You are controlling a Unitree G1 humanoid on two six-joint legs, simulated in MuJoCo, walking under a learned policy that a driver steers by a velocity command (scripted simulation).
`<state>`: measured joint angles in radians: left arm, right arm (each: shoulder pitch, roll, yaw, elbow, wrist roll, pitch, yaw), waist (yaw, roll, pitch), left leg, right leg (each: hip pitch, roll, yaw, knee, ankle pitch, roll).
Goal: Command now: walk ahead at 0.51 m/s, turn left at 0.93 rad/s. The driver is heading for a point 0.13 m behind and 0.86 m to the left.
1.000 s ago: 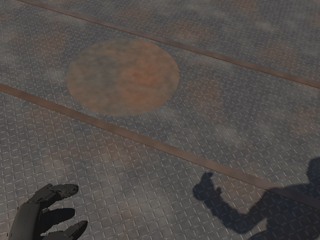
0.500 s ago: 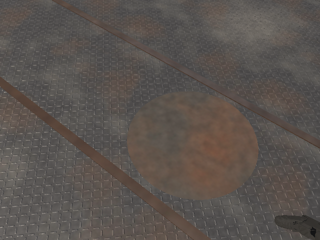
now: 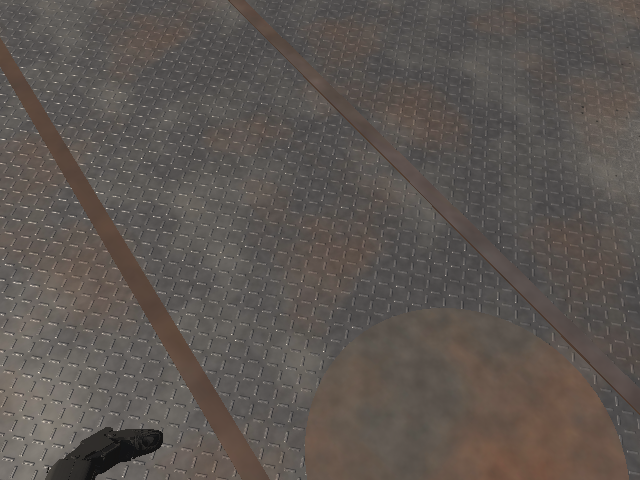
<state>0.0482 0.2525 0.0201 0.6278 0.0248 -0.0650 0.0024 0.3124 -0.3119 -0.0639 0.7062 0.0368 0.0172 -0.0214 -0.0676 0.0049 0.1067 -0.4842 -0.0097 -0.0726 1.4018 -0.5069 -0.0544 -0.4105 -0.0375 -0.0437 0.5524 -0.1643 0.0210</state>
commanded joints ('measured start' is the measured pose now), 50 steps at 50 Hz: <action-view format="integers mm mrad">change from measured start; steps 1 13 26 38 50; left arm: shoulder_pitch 61 87 -139 424 154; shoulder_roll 139 284 153 279 156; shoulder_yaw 58 126 56 118 81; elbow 3 104 -28 5 109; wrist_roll -15 -56 -13 -48 -25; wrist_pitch -3 2 -66 -48 -51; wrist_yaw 6 -29 -36 2 -4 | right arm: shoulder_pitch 12 -182 42 72 -150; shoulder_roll -19 -110 -149 -15 -17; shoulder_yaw -10 -30 -25 -4 18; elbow -126 -162 -98 -64 -170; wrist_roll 11 7 -15 -66 10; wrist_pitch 15 21 -86 -59 -28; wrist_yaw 10 62 0 3 39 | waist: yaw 44 41 39 279 55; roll -163 -63 18 -36 -49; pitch -163 -25 -8 -480 20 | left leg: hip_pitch -149 -40 303 1 -338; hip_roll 161 121 110 -18 226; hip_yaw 5 171 -315 -246 -48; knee -185 -615 -1211 -283 -177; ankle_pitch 43 193 263 398 313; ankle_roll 10 176 349 149 106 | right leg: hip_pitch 239 441 -247 896 305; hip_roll -288 -293 11 -159 -267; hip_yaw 211 -140 106 334 106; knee -313 -332 241 101 -438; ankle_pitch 84 62 90 -268 10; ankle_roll -203 -117 53 -46 -160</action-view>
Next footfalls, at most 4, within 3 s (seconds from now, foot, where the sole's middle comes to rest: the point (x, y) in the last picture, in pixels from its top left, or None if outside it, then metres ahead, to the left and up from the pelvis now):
0.30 left None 0.27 0.17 -0.76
0.74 right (206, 316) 0.77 0.21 -0.76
1.22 left None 0.78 0.70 -0.76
1.64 right None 1.02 1.12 -0.76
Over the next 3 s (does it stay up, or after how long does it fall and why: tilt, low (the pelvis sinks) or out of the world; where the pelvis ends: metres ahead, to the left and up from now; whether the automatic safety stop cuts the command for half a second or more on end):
stays up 0.40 1.82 -0.01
